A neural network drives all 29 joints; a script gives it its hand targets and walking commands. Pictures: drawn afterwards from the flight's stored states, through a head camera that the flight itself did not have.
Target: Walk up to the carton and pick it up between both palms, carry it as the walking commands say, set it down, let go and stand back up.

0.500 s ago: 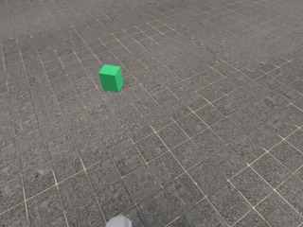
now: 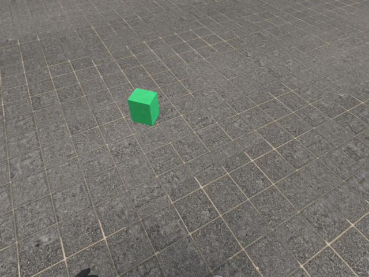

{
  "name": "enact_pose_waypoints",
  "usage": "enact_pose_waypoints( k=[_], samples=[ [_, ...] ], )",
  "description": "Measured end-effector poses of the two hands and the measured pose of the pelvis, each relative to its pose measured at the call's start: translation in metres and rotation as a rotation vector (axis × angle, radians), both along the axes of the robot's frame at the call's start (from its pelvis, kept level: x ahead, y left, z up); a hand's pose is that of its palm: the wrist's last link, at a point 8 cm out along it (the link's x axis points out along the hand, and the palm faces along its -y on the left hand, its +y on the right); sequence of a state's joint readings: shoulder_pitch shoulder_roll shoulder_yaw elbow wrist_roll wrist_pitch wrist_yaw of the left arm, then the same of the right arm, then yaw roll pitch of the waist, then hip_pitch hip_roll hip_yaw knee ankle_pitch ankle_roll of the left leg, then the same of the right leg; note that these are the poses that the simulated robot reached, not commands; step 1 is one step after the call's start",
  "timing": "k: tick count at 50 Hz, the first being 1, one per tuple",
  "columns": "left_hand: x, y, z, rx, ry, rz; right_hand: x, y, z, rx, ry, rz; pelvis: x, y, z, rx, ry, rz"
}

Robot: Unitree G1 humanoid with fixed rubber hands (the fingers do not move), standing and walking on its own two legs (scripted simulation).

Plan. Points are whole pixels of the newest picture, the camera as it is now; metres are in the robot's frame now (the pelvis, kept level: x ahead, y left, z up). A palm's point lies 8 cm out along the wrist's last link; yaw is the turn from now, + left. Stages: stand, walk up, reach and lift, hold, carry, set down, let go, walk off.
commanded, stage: walk up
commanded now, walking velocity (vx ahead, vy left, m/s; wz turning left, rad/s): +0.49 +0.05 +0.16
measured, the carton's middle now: (144, 107) +1.33 +0.23 -0.66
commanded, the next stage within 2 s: none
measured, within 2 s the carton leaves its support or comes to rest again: neither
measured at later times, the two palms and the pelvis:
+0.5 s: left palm out of the picture +0.08 +0.27 -0.13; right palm (233, 180) +0.41 -0.17 -0.13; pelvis +0.24 +0.05 -0.01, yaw +3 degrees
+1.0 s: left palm (88, 154) +0.51 +0.28 -0.11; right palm (246, 176) +0.43 -0.21 -0.14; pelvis +0.43 +0.04 +0.00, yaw +4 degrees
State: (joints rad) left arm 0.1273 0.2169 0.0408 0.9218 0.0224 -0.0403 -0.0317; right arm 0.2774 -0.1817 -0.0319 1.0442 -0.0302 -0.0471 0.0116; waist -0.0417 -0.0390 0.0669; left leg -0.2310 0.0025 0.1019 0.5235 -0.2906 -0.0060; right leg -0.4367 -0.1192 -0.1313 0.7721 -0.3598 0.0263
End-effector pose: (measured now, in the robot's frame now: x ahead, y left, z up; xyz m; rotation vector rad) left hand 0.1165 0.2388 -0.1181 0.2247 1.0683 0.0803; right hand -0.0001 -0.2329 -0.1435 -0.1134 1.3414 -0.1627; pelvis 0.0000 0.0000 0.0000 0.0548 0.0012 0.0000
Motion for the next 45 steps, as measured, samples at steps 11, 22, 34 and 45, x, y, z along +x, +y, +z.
enact_pose_waypoints(
  k=[11,22,34,45],
  samples=[
    [0.060,-0.012,0.011,0.012,0.001,0.092,0.103,-0.021,0.000,0.019,0.035,0.040,0.105,-0.012,0.007,-0.039,-0.026,0.058],
    [-0.040,0.018,0.004,-0.008,0.500,0.352,0.353,0.037,0.015,0.023,-0.207,0.244,0.207,0.031,0.003,-0.061,-0.012,0.051],
    [0.159,0.076,-0.032,-0.042,0.299,0.236,0.429,0.090,0.013,-0.015,-0.250,0.171,0.307,0.075,-0.007,-0.046,-0.032,0.022],
    [0.388,0.049,0.005,-0.029,-0.047,0.041,0.386,0.039,0.003,-0.025,-0.009,-0.023,0.389,0.053,0.001,-0.017,-0.023,0.039]
  ],
)
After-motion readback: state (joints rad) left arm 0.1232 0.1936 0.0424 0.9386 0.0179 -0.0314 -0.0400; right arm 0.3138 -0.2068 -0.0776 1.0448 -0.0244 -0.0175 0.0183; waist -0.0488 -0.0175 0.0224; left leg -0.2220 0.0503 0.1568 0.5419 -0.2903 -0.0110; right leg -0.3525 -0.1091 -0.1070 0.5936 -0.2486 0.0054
